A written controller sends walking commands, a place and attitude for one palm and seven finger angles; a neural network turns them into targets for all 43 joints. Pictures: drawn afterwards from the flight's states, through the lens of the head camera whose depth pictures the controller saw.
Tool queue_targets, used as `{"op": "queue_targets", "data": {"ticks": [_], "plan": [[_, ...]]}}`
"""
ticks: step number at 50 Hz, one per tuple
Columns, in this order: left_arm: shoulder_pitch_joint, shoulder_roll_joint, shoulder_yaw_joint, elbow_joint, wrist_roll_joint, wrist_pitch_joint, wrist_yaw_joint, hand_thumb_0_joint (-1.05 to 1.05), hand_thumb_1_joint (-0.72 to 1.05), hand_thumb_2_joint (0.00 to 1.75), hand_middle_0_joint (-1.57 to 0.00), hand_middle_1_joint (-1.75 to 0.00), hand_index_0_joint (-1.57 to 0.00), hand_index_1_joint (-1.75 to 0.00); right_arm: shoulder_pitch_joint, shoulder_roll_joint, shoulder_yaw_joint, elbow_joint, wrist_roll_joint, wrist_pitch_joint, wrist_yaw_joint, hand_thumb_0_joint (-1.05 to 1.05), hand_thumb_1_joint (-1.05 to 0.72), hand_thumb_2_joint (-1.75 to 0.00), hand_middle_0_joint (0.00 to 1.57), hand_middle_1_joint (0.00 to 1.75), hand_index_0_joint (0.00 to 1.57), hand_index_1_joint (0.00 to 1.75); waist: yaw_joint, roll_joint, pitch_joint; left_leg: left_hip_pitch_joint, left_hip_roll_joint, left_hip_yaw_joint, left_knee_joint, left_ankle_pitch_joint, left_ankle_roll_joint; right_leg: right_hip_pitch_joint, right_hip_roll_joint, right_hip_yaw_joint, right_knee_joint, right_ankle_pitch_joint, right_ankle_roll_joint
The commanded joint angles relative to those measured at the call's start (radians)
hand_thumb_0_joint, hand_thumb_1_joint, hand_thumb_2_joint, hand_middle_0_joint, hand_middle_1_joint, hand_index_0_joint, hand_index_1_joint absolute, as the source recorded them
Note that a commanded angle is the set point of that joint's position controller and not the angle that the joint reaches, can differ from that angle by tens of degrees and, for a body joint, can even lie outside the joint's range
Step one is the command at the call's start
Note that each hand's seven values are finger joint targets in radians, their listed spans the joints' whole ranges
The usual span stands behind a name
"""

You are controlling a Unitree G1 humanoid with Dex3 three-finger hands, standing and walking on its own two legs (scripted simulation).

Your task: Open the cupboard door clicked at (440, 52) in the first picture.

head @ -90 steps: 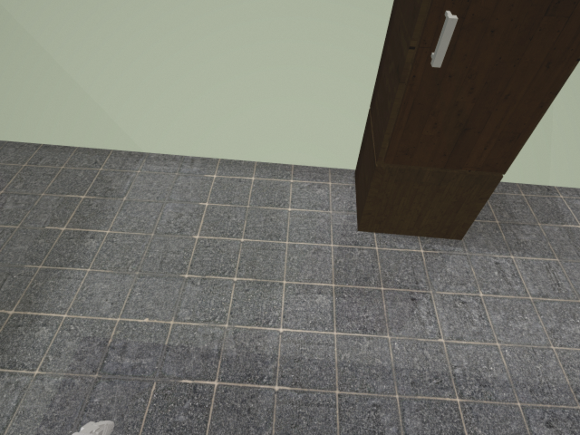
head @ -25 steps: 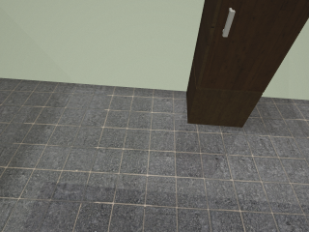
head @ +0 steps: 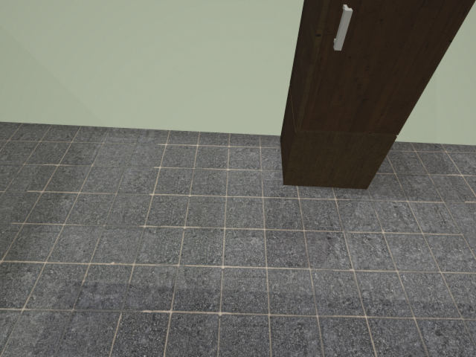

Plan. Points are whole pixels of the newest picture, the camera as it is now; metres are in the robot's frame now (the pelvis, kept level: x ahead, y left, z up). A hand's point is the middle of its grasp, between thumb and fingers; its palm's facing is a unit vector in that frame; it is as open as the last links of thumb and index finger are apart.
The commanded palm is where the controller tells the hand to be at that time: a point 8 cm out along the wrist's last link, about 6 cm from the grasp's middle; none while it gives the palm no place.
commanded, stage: walk to a spot facing it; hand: left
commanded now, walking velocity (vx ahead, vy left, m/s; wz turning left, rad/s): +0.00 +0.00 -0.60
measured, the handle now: (341, 27) +1.07 -0.25 +0.10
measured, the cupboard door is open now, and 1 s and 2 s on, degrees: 0 0 0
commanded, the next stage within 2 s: none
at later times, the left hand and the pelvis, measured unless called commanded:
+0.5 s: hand out of the picture +0.05 +0.17 -0.17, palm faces -0.18 -0.95 -0.24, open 7.4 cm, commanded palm none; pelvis -0.03 -0.02 +0.00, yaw -15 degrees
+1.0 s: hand out of the picture +0.15 +0.16 -0.17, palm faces -0.53 -0.82 -0.23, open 7.4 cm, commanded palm none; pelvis -0.05 +0.03 -0.01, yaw -34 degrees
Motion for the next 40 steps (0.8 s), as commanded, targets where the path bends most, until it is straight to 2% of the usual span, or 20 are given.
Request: {"op": "queue_targets", "data": {"ticks": [1, 5, 6, 8, 9, 10, 11, 13, 15, 17, 25, 28, 30, 31, 32, 33, 34, 36, 37, 40], "plan": [[0.019, 0.104, 0.041, -0.109, 0.006, 0.014, -0.004, 0.00, 0.90, 0.90, -0.20, -0.30, -0.20, -0.30, 0.057, -0.143, -0.047, -0.091, -0.004, 0.000, -0.022, 0.00, -0.90, -0.90, 0.20, 0.30, 0.20, 0.30, -0.030, 0.070, -0.054, 0.048, 0.180, -0.081, -0.021, 0.169, 0.045, -0.120, -0.058, 0.056, 0.107, 0.217, -0.017], [0.054, 0.058, 0.058, -0.158, 0.007, 0.027, -0.015, 0.00, 0.90, 0.90, -0.20, -0.30, -0.20, -0.30, 0.033, -0.154, -0.069, -0.151, -0.007, -0.004, -0.021, 0.00, -0.90, -0.90, 0.20, 0.30, 0.20, 0.30, -0.014, 0.206, -0.052, -0.021, 0.345, -0.153, -0.065, 0.294, 0.172, -0.173, -0.021, -0.038, 0.430, -0.250, 0.009], [0.079, 0.047, 0.064, -0.168, 0.007, 0.027, -0.017, 0.00, 0.90, 0.90, -0.20, -0.30, -0.20, -0.30, 0.008, -0.148, -0.074, -0.167, -0.011, -0.005, -0.021, 0.00, -0.90, -0.90, 0.20, 0.30, 0.20, 0.30, 0.005, 0.188, -0.052, -0.044, 0.353, -0.125, -0.030, 0.338, 0.173, -0.147, -0.045, -0.031, 0.415, -0.277, 0.004], [0.185, 0.042, 0.075, -0.153, 0.011, 0.017, -0.023, 0.00, 0.90, 0.90, -0.20, -0.30, -0.20, -0.30, -0.029, -0.143, -0.079, -0.185, -0.013, 0.001, -0.019, 0.00, -0.90, -0.90, 0.20, 0.30, 0.20, 0.30, 0.058, 0.121, -0.065, -0.119, 0.281, -0.011, 0.155, 0.267, 0.091, -0.004, -0.053, -0.059, 0.199, -0.094, 0.004], [0.215, 0.104, 0.088, -0.151, 0.022, 0.000, -0.018, 0.00, 0.90, 0.90, -0.20, -0.30, -0.20, -0.30, -0.002, -0.095, -0.075, -0.195, -0.005, 0.012, -0.014, 0.00, -0.90, -0.90, 0.20, 0.30, 0.20, 0.30, 0.059, -0.107, -0.063, -0.215, 0.151, 0.078, 0.405, 0.056, 0.005, 0.047, -0.148, 0.113, -0.022, 0.126, -0.030], [0.213, 0.198, 0.101, -0.165, 0.021, -0.014, -0.004, 0.00, 0.90, 0.90, -0.20, -0.30, -0.20, -0.30, 0.008, -0.023, -0.061, -0.233, 0.000, 0.014, -0.008, 0.00, -0.90, -0.90, 0.20, 0.30, 0.20, 0.30, 0.040, -0.355, -0.041, -0.417, 0.013, 0.067, 0.629, -0.345, -0.052, 0.043, -0.381, 0.494, -0.144, 0.384, -0.140], [0.222, 0.176, 0.103, -0.176, 0.010, -0.007, 0.006, 0.00, 0.90, 0.90, -0.20, -0.30, -0.20, -0.30, -0.013, -0.053, -0.066, -0.233, 0.001, 0.023, -0.016, 0.00, -0.90, -0.90, 0.20, 0.30, 0.20, 0.30, 0.059, -0.239, -0.069, -0.371, 0.032, -0.077, 0.702, -0.334, -0.034, -0.012, -0.369, 0.494, -0.181, 0.255, -0.198], [0.112, 0.122, 0.096, -0.203, 0.010, -0.004, 0.007, 0.00, 0.90, 0.90, -0.20, -0.30, -0.20, -0.30, -0.015, -0.052, -0.071, -0.215, -0.002, 0.017, -0.012, 0.00, -0.90, -0.90, 0.20, 0.30, 0.20, 0.30, 0.013, -0.148, -0.014, -0.400, 0.056, -0.098, 0.750, -0.211, -0.036, -0.052, -0.288, 0.418, -0.162, 0.127, -0.208], [0.084, 0.094, 0.091, -0.213, 0.008, -0.010, 0.006, 0.00, 0.90, 0.90, -0.20, -0.30, -0.20, -0.30, 0.030, -0.034, -0.070, -0.190, -0.006, 0.016, -0.008, 0.00, -0.90, -0.90, 0.20, 0.30, 0.20, 0.30, -0.013, -0.085, -0.070, -0.359, 0.056, -0.077, 0.709, -0.141, -0.050, -0.020, -0.232, 0.324, -0.127, 0.191, -0.180], [0.114, 0.087, 0.096, -0.205, 0.009, -0.012, 0.005, 0.00, 0.90, 0.90, -0.20, -0.30, -0.20, -0.30, 0.033, -0.014, -0.068, -0.188, -0.006, 0.017, -0.012, 0.00, -0.90, -0.90, 0.20, 0.30, 0.20, 0.30, -0.001, -0.083, -0.105, -0.348, 0.041, -0.063, 0.656, -0.138, -0.057, 0.023, -0.210, 0.306, -0.108, 0.242, -0.176], [0.152, 0.097, 0.115, -0.191, 0.016, 0.001, 0.003, 0.00, 0.90, 0.90, -0.20, -0.30, -0.20, -0.30, 0.002, 0.002, -0.065, -0.224, 0.004, 0.008, -0.023, 0.00, -0.90, -0.90, 0.20, 0.30, 0.20, 0.30, 0.031, -0.139, -0.131, -0.293, 0.012, -0.059, 0.425, -0.194, -0.052, 0.070, -0.193, 0.393, -0.092, 0.292, -0.193], [0.105, 0.111, 0.119, -0.210, 0.018, 0.010, 0.001, 0.00, 0.90, 0.90, -0.20, -0.30, -0.20, -0.30, 0.046, -0.001, -0.064, -0.226, 0.010, 0.002, -0.027, 0.00, -0.90, -0.90, 0.20, 0.30, 0.20, 0.30, 0.011, -0.151, -0.143, -0.204, -0.009, -0.059, 0.279, -0.201, -0.034, 0.027, -0.173, 0.426, -0.082, 0.292, -0.178], [0.056, 0.109, 0.117, -0.221, 0.015, 0.016, 0.001, 0.00, 0.90, 0.90, -0.20, -0.30, -0.20, -0.30, 0.129, -0.004, -0.063, -0.211, 0.013, -0.007, -0.032, 0.00, -0.90, -0.90, 0.20, 0.30, 0.20, 0.30, -0.033, -0.140, -0.156, -0.062, -0.016, -0.051, 0.094, -0.110, -0.024, -0.055, -0.149, 0.419, -0.046, 0.260, -0.133], [0.036, 0.094, 0.113, -0.232, 0.009, 0.019, -0.002, 0.00, 0.90, 0.90, -0.20, -0.30, -0.20, -0.30, 0.175, -0.023, -0.066, -0.200, 0.012, -0.015, -0.037, 0.00, -0.90, -0.90, 0.20, 0.30, 0.20, 0.30, -0.055, -0.102, -0.164, 0.083, 0.007, -0.060, -0.013, -0.050, -0.010, -0.170, -0.098, 0.382, -0.004, 0.168, -0.090], [0.032, 0.043, 0.104, -0.255, 0.002, 0.023, -0.010, 0.00, 0.90, 0.90, -0.20, -0.30, -0.20, -0.30, 0.196, -0.091, -0.076, -0.206, 0.004, -0.023, -0.041, 0.00, -0.90, -0.90, 0.20, 0.30, 0.20, 0.30, -0.071, 0.082, -0.150, 0.194, 0.179, -0.248, -0.147, -0.129, 0.047, -0.358, 0.018, 0.266, 0.136, -0.044, -0.035], [0.031, 0.009, 0.101, -0.277, 0.005, 0.023, -0.022, 0.00, 0.90, 0.90, -0.20, -0.30, -0.20, -0.30, 0.153, -0.167, -0.089, -0.234, -0.007, -0.016, -0.037, 0.00, -0.90, -0.90, 0.20, 0.30, 0.20, 0.30, -0.052, 0.319, -0.075, 0.127, 0.417, -0.443, -0.226, -0.106, 0.125, -0.479, 0.106, 0.061, 0.407, -0.317, 0.024], [0.015, 0.054, 0.118, -0.270, 0.020, 0.028, -0.025, 0.00, 0.90, 0.90, -0.20, -0.30, -0.20, -0.30, 0.096, -0.154, -0.084, -0.253, -0.009, -0.013, -0.035, 0.00, -0.90, -0.90, 0.20, 0.30, 0.20, 0.30, -0.044, 0.248, -0.036, -0.038, 0.462, -0.450, -0.234, -0.092, 0.170, -0.440, 0.039, 0.059, 0.604, -0.296, 0.049], [0.057, 0.060, 0.132, -0.240, 0.024, 0.034, -0.039, 0.00, 0.90, 0.90, -0.20, -0.30, -0.20, -0.30, -0.009, -0.084, -0.062, -0.280, -0.015, -0.018, -0.034, 0.00, -0.90, -0.90, 0.20, 0.30, 0.20, 0.30, 0.023, 0.156, 0.010, -0.144, 0.337, -0.264, -0.187, -0.016, 0.154, -0.387, 0.015, 0.037, 0.790, -0.197, 0.060], [0.081, 0.040, 0.126, -0.228, 0.024, 0.038, -0.046, 0.00, 0.90, 0.90, -0.20, -0.30, -0.20, -0.30, -0.021, -0.072, -0.060, -0.284, -0.016, -0.021, -0.034, 0.00, -0.90, -0.90, 0.20, 0.30, 0.20, 0.30, 0.033, 0.143, 0.006, -0.111, 0.280, -0.169, -0.162, 0.054, 0.137, -0.400, 0.009, 0.012, 0.819, -0.162, 0.067], [0.029, 0.013, 0.109, -0.246, 0.015, 0.040, -0.052, 0.00, 0.90, 0.90, -0.20, -0.30, -0.20, -0.30, 0.071, -0.066, -0.066, -0.263, -0.015, -0.022, -0.031, 0.00, -0.90, -0.90, 0.20, 0.30, 0.20, 0.30, -0.012, 0.176, 0.006, -0.002, 0.260, -0.075, -0.109, 0.216, 0.142, -0.426, -0.021, -0.036, 0.730, -0.157, 0.078]]}}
